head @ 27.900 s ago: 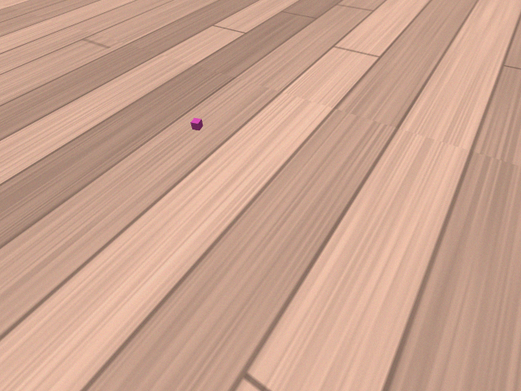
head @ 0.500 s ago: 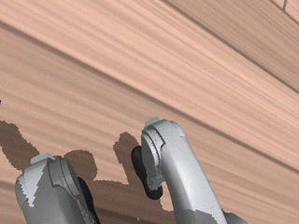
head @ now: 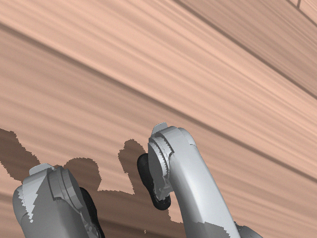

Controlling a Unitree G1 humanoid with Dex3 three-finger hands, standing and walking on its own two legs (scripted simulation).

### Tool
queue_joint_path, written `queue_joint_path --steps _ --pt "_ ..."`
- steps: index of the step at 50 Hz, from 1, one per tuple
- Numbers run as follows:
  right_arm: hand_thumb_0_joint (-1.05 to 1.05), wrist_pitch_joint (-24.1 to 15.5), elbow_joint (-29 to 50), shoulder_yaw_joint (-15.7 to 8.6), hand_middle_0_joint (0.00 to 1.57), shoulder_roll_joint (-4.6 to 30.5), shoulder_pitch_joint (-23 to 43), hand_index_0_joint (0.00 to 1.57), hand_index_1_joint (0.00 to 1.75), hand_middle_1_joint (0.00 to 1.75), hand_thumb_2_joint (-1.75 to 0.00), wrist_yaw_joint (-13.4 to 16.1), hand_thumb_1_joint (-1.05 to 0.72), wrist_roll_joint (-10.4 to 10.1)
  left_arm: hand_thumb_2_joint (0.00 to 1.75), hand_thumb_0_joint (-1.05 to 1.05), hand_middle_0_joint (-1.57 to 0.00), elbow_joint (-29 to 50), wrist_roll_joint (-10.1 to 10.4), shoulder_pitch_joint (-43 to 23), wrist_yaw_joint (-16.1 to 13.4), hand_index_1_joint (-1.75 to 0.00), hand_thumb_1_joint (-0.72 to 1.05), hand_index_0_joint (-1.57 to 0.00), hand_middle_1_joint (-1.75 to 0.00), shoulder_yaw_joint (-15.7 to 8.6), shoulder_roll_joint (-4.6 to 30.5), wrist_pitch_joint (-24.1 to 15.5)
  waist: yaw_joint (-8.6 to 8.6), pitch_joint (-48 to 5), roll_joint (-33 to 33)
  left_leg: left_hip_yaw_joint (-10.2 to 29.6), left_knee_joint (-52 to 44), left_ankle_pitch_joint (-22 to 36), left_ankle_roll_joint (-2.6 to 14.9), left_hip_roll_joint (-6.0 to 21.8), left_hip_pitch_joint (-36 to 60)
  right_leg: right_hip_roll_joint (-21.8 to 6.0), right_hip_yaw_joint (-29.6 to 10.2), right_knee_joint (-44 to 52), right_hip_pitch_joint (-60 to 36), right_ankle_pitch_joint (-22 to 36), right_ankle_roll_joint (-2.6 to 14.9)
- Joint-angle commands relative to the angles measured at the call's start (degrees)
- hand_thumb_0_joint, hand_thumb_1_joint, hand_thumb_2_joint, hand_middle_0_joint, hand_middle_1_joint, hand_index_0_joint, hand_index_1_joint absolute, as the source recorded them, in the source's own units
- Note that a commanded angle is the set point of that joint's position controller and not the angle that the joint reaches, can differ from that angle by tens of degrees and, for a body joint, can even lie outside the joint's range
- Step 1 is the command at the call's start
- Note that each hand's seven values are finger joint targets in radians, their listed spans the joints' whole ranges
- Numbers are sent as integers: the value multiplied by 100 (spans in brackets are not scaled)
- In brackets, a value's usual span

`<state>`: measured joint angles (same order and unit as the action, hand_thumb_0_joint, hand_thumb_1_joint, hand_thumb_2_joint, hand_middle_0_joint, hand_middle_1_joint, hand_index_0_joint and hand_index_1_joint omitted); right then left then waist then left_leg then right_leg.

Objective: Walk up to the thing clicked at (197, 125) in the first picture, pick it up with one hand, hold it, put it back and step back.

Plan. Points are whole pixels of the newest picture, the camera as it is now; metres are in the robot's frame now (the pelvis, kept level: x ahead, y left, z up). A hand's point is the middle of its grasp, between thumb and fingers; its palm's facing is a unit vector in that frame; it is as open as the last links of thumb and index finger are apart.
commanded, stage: rise first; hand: left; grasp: from above
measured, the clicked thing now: out of the picture +0.47 +0.34 -0.30
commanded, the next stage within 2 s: none
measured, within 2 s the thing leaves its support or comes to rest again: neither
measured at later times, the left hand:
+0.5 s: hand out of the picture +0.45 +0.37 -0.19, palm faces -0.04 -0.42 -0.91, open 11.6 cm
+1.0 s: hand out of the picture +0.44 +0.37 -0.19, palm faces -0.06 -0.42 -0.91, open 11.3 cm
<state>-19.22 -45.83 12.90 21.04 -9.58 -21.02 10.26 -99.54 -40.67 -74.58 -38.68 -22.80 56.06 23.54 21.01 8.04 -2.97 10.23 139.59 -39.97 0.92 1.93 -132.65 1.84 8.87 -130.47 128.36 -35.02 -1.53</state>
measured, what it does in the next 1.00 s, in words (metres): stands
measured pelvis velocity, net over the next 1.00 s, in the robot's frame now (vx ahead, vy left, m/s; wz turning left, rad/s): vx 0.00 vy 0.00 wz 0.00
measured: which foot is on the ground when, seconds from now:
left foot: down 0.00-1.00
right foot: down 0.00-1.00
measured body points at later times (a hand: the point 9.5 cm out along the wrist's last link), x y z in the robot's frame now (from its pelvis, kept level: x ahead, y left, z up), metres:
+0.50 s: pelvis +0.00 +0.00 +0.00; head +0.28 +0.09 +0.34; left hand +0.45 +0.39 -0.14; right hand +0.00 -0.25 -0.07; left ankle +0.07 +0.12 -0.30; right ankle +0.12 -0.11 -0.30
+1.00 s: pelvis +0.00 +0.00 +0.00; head +0.28 +0.09 +0.34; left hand +0.45 +0.38 -0.14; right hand -0.01 -0.25 -0.07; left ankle +0.07 +0.12 -0.30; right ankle +0.12 -0.11 -0.30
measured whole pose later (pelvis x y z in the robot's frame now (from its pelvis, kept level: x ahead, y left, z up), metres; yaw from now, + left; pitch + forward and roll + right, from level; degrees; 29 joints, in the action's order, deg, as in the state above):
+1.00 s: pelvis +0.00 +0.00 +0.00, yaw +0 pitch +31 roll -12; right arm -20.7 -47.1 13.2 20.6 -10.0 -21.4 10.5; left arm -101.6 -40.8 -74.3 -39.5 -22.9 56.4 22.7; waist 21.3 8.3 -3.0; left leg 10.4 139.4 -39.8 0.6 1.8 -132.0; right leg 1.8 9.0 -130.3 127.8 -34.9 -1.3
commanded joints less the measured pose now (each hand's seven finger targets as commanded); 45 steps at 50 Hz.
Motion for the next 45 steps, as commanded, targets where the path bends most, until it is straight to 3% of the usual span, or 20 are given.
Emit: queue_joint_path --steps 1,5,8,11,12,15,17,23,25,28,34,36,45 --pt "0 38 -244 -430 20 1732 -1574 20 30 30 -90 -50 -91 -54 70 0 -45 650 -178 -1453 -127 -69 -19 -42 -67 269 1275 60 216 -4155 2685 -315 -1471 1334 -79 85 2922 174 310 1094 -2273 1267 267" --pt "0 37 -294 -404 20 1663 -1565 20 30 30 -90 -45 -91 -91 70 0 -46 525 -262 -1303 -98 -68 -18 -43 -65 334 1257 67 191 -3961 2482 -256 -1515 1080 -37 64 2707 179 317 1144 -2197 1074 251" --pt "0 30 -331 -437 20 1662 -1620 20 30 30 -90 -45 -91 -109 69 0 -46 443 -214 -1326 -154 -68 -17 -44 -65 280 1212 32 175 -3937 2541 -222 -1588 1061 -63 76 2816 181 337 1126 -2130 1046 275" --pt "0 -6 -288 -442 20 1706 -1506 20 30 30 -90 -31 -91 -85 68 0 -46 493 -114 -1357 -131 -68 -17 -44 -66 395 1051 4 316 -3726 2437 -192 -1590 945 -55 73 2820 173 349 1149 -1998 977 264" --pt "0 -26 -333 -405 20 1697 -1533 20 30 30 -90 -26 -91 -91 68 0 -47 526 -142 -1385 -164 -68 -16 -45 -65 311 1230 -30 253 -3793 2492 -191 -1607 946 -55 79 2821 164 351 1146 -2069 972 263" --pt "0 -48 -307 -397 20 1721 -1588 20 30 30 -90 -56 -91 -63 67 0 -48 522 -99 -1342 -208 -66 -15 -46 -63 293 1181 -64 298 -3847 2519 -216 -1546 1123 -64 71 2917 159 333 1122 -2152 1132 257" --pt "0 -68 -348 -371 20 1709 -1533 20 30 30 -90 -58 -91 -49 67 0 -48 744 -98 -1509 -248 -67 -15 -46 -64 221 1373 -85 214 -3974 2627 -205 -1561 1124 -74 89 2992 143 344 1118 -2122 1124 257" --pt "0 -76 -258 -433 20 1782 -1500 20 30 30 -90 -74 -92 -17 67 0 -48 813 -101 -1530 -253 -66 -15 -46 -63 236 1364 -63 218 -4111 2720 -336 -1512 1201 -74 77 2911 173 271 1177 -2350 1193 250" --pt "0 -49 -325 -437 20 1768 -1561 20 30 30 -90 -90 -91 -33 66 0 -50 739 -119 -1463 -280 -64 -14 -47 -61 130 1459 -7 110 -4242 2768 -298 -1543 1273 -105 92 3004 163 293 1131 -2334 1237 266" --pt "0 -25 -341 -402 20 1707 -1639 20 30 30 -90 -104 -91 -45 66 0 -49 612 -127 -1410 -193 -64 -14 -47 -62 229 1257 39 230 -4104 2581 -306 -1454 1336 -71 82 2834 169 294 1124 -2339 1324 240" --pt "0 -35 -358 -485 20 1725 -1601 20 30 30 -90 -84 -91 -100 64 0 -51 524 -190 -1324 -177 -63 -11 -49 -60 215 1261 52 159 -4000 2516 -258 -1569 1064 -56 78 2807 170 314 1161 -2211 1055 257" --pt "0 -54 -347 -429 20 1655 -1588 20 30 30 -90 -83 -91 -63 63 0 -51 456 -123 -1257 -152 -63 -10 -49 -61 283 1122 24 266 -3844 2346 -290 -1517 1030 -24 55 2633 177 292 1212 -2258 1046 230" --pt "0 -121 -402 -381 20 1742 -1529 20 30 30 -90 -36 -91 -12 63 0 -51 497 -119 -1575 -288 -64 -10 -49 -62 232 1364 -126 299 -3884 2622 -227 -1563 963 -76 74 2896 143 321 1179 -2158 1005 256"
